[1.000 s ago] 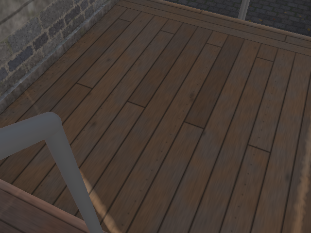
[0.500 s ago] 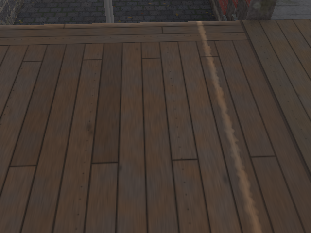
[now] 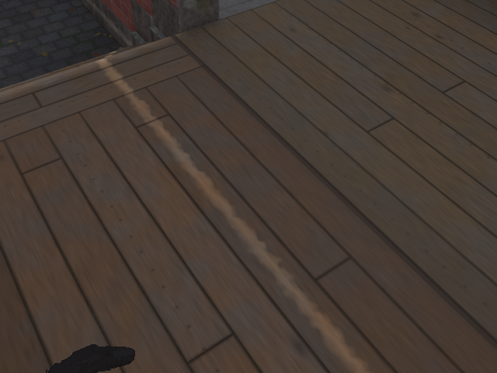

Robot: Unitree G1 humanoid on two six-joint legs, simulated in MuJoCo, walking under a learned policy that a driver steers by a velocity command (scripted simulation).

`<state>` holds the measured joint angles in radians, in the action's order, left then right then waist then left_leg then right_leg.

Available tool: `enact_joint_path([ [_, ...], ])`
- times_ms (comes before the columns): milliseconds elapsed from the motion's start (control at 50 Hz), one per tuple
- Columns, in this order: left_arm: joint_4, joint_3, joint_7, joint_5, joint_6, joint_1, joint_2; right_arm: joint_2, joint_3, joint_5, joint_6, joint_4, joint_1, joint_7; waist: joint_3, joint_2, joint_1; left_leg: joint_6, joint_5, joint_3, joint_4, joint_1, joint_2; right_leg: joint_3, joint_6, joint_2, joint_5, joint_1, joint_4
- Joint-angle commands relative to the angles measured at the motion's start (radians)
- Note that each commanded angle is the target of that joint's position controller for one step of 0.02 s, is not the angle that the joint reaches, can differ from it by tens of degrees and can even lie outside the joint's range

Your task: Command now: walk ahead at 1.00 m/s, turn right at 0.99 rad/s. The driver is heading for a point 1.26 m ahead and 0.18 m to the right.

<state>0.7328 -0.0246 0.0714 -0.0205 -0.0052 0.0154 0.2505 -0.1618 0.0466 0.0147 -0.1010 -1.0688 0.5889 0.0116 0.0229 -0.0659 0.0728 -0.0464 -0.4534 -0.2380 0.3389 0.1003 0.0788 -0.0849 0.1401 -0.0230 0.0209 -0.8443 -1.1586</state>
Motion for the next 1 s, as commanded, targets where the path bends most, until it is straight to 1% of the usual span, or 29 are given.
enact_joint_path([
  [20, -0.123, 0.025, 0.005, 0.007, 0.024, 0.187, -0.008, -0.107, 0.000, 0.009, 0.002, 0.058, -0.019, 0.026, 0.124, 0.098, -0.045, 0.172, 1.175, 0.004, -0.143, -0.098, -0.231, -0.131, 0.049, 0.058, 0.007, 0.138, 0.253],
  [60, -0.094, 0.019, 0.008, 0.000, 0.012, 0.088, 0.022, -0.191, 0.017, 0.004, 0.010, 0.064, -0.026, 0.056, 0.058, 0.154, -0.110, 0.175, 1.565, -0.029, 0.025, -0.085, -0.272, -0.183, 0.065, 0.129, 0.039, 0.343, 0.319],
  [100, 0.003, -0.019, -0.007, -0.004, -0.006, -0.235, 0.121, -0.267, 0.038, 0.005, 0.017, 0.109, -0.123, 0.074, -0.060, 0.166, -0.277, 0.167, 1.732, 0.003, 0.408, -0.185, -0.327, -0.129, 0.118, 0.149, 0.132, 0.669, 0.367],
  [120, 0.074, -0.055, -0.022, 0.007, -0.004, -0.468, 0.184, -0.296, 0.049, 0.004, 0.025, 0.142, -0.212, 0.065, -0.148, 0.111, -0.388, 0.156, 1.445, 0.019, 0.803, -0.323, -0.302, -0.028, 0.189, 0.109, 0.112, 0.914, 0.478],
  [140, 0.117, -0.086, -0.041, 0.067, -0.006, -0.504, 0.193, -0.271, 0.057, 0.013, 0.032, 0.173, -0.318, 0.042, -0.145, -0.085, -0.418, 0.128, 0.354, 0.009, 1.283, -0.602, -0.082, 0.101, 0.252, 0.046, 0.059, 1.128, 0.659],
  [160, 0.096, -0.079, -0.044, 0.046, 0.003, -0.366, 0.249, -0.137, 0.018, 0.042, 0.016, 0.272, -0.280, 0.032, -0.144, -0.105, -0.204, 0.090, -0.096, 0.133, 1.497, -0.912, -0.096, 0.332, 0.292, -0.082, -0.168, 1.186, 0.454],
  [180, 0.064, -0.079, -0.061, 0.002, 0.005, -0.423, 0.262, -0.144, 0.010, 0.010, -0.009, 0.365, -0.257, 0.013, -0.315, -0.040, -0.194, 0.093, -0.092, 0.319, 1.471, -1.055, -0.091, 0.678, 0.443, -0.235, 0.126, 1.351, 0.652],
  [200, 0.074, -0.071, -0.084, -0.018, 0.010, -0.398, 0.173, -0.168, 0.004, 0.014, -0.029, 0.348, -0.280, 0.004, -0.129, 0.095, -0.175, 0.061, 0.003, 0.311, 1.293, -1.110, -0.120, 0.771, 0.382, -0.271, 0.366, 1.162, 0.893],
  [220, 0.081, -0.061, -0.099, -0.019, 0.026, -0.336, 0.127, -0.194, 0.012, 0.017, -0.020, 0.346, -0.292, 0.000, 0.011, 0.132, -0.102, 0.058, 0.061, 0.307, 1.171, -1.063, -0.166, 0.694, 0.323, -0.242, 0.366, 0.982, 0.946],
  [240, 0.075, -0.051, -0.111, -0.023, 0.047, -0.287, 0.114, -0.179, 0.011, 0.045, 0.000, 0.325, -0.291, -0.005, 0.081, 0.169, -0.046, 0.071, 0.070, 0.298, 1.113, -0.991, -0.182, 0.629, 0.282, -0.192, 0.294, 0.824, 0.944],
  [280, 0.084, -0.039, -0.112, -0.006, 0.092, -0.286, 0.113, -0.149, -0.002, 0.067, 0.038, 0.341, -0.298, -0.024, 0.108, 0.195, 0.006, 0.094, 0.051, 0.295, 0.966, -0.866, -0.230, 0.504, 0.243, -0.124, 0.187, 0.596, 0.959],
  [340, 0.091, -0.050, -0.087, 0.010, 0.131, -0.300, 0.142, -0.123, -0.020, 0.035, 0.039, 0.415, -0.469, -0.041, 0.132, 0.126, -0.027, 0.085, 0.292, 0.249, 0.603, -0.723, -0.258, 0.327, 0.188, -0.020, 0.014, 0.454, 1.030],
  [400, 0.114, -0.051, -0.062, 0.041, 0.146, -0.393, 0.144, -0.106, -0.027, -0.002, 0.034, 0.440, -0.583, -0.058, 0.106, 0.082, -0.107, 0.029, 0.629, 0.187, 0.331, -0.504, -0.199, 0.264, 0.136, -0.017, -0.112, 0.500, 1.120],
  [440, 0.128, -0.054, -0.060, 0.032, 0.145, -0.448, 0.170, -0.122, -0.023, -0.003, 0.035, 0.458, -0.624, -0.053, 0.088, 0.047, -0.138, -0.006, 0.620, 0.164, 0.245, -0.543, -0.160, 0.257, 0.111, -0.055, -0.350, 0.717, 1.076],
  [480, 0.136, -0.061, -0.069, 0.012, 0.139, -0.457, 0.212, -0.181, 0.000, 0.008, 0.032, 0.448, -0.566, -0.041, 0.001, 0.015, -0.092, -0.036, 0.473, 0.151, 0.211, -0.498, -0.087, 0.236, 0.066, -0.092, -0.714, 0.911, 0.912],
  [520, 0.134, -0.072, -0.083, -0.021, 0.114, -0.407, 0.250, -0.251, 0.037, 0.002, 0.034, 0.359, -0.238, -0.015, -0.168, -0.015, 0.093, -0.058, 0.316, 0.161, 0.205, -0.171, -0.046, 0.196, 0.028, -0.085, -0.796, 0.864, 0.510],
  [540, 0.114, -0.062, -0.084, -0.032, 0.111, -0.368, 0.203, -0.318, 0.060, 0.018, 0.039, 0.307, -0.024, 0.006, -0.266, 0.003, 0.192, -0.074, 0.153, 0.264, 0.277, 0.094, -0.158, 0.178, 0.018, -0.039, -0.580, 0.650, 0.179],
  [560, 0.055, -0.022, -0.066, 0.018, 0.120, -0.478, 0.022, -0.426, 0.083, 0.062, 0.033, 0.293, 0.007, 0.006, -0.378, 0.352, 0.082, -0.178, -0.163, 0.792, 0.144, 0.316, -0.443, 0.154, -0.027, 0.137, 0.273, 0.286, -0.264],
  [580, 0.046, -0.022, -0.067, 0.024, 0.134, -0.459, 0.075, -0.362, 0.074, 0.040, 0.032, 0.295, -0.052, -0.019, -0.394, 0.353, 0.065, -0.190, -0.240, 1.109, -0.056, 0.302, -0.455, 0.248, 0.002, 0.149, 0.389, 0.154, -0.348],
  [600, 0.033, -0.027, -0.072, 0.028, 0.129, -0.375, 0.100, -0.294, 0.062, 0.037, 0.027, 0.307, -0.184, -0.025, -0.199, 0.234, 0.023, -0.185, -0.201, 0.919, -0.063, 0.155, -0.429, 0.224, 0.007, 0.065, 0.286, 0.082, -0.338],
  [620, 0.024, -0.021, -0.066, 0.013, 0.123, -0.317, 0.105, -0.230, 0.049, 0.032, 0.021, 0.304, -0.228, -0.030, -0.129, 0.096, 0.008, -0.177, -0.090, 0.784, -0.065, 0.018, -0.393, 0.204, 0.002, 0.024, 0.240, 0.105, -0.283],
  [640, 0.008, -0.018, -0.057, 0.000, 0.114, -0.281, 0.090, -0.199, 0.038, 0.033, 0.017, 0.289, -0.239, -0.029, -0.081, 0.069, -0.018, -0.156, -0.013, 0.688, -0.077, -0.083, -0.351, 0.203, -0.002, 0.000, 0.244, 0.127, -0.233],
  [700, -0.028, 0.001, -0.029, -0.022, 0.075, -0.275, 0.036, -0.161, 0.019, 0.012, -0.003, 0.234, -0.207, -0.026, 0.006, 0.121, -0.092, -0.140, 0.040, 0.554, -0.169, -0.257, -0.295, 0.196, -0.028, -0.045, 0.259, 0.136, -0.151],
  [780, -0.121, 0.016, -0.019, -0.022, 0.070, -0.070, 0.059, -0.185, 0.018, -0.007, -0.027, 0.215, -0.183, -0.036, 0.118, 0.114, -0.089, -0.146, 0.268, 0.362, -0.308, -0.335, -0.225, 0.102, -0.069, -0.094, 0.057, 0.072, 0.146],
  [840, -0.140, 0.031, -0.005, -0.005, 0.077, 0.019, 0.036, -0.202, 0.018, -0.028, -0.040, 0.206, -0.140, -0.037, 0.106, 0.083, -0.061, -0.120, 0.523, 0.250, -0.381, -0.336, -0.189, 0.014, -0.056, -0.059, -0.159, 0.262, 0.421],
  [920, -0.145, 0.023, -0.021, -0.009, 0.083, 0.068, 0.070, -0.263, 0.023, -0.017, -0.033, 0.174, -0.081, -0.024, 0.090, 0.114, -0.059, -0.104, 1.027, 0.203, -0.300, -0.058, -0.250, -0.038, -0.011, 0.013, -0.122, 0.321, 0.584],
  [960, -0.111, 0.003, -0.038, -0.016, 0.081, -0.072, 0.115, -0.319, 0.032, 0.008, -0.009, 0.161, -0.073, -0.003, -0.037, 0.185, -0.140, -0.081, 1.399, 0.190, -0.031, 0.055, -0.283, -0.040, 0.016, 0.090, 0.042, 0.471, 0.589],
  [980, -0.048, -0.015, -0.050, -0.012, 0.080, -0.270, 0.147, -0.338, 0.038, 0.022, 0.010, 0.163, -0.100, 0.008, -0.139, 0.199, -0.230, -0.069, 1.435, 0.178, 0.207, 0.032, -0.286, -0.029, 0.032, 0.114, 0.116, 0.658, 0.596],
  [1000, 0.016, -0.036, -0.066, -0.018, 0.079, -0.478, 0.188, -0.326, 0.036, 0.025, 0.020, 0.179, -0.140, 0.013, -0.232, 0.175, -0.326, -0.062, 1.253, 0.170, 0.508, -0.124, -0.251, 0.030, 0.055, 0.052, 0.165, 0.905, 0.597],
])
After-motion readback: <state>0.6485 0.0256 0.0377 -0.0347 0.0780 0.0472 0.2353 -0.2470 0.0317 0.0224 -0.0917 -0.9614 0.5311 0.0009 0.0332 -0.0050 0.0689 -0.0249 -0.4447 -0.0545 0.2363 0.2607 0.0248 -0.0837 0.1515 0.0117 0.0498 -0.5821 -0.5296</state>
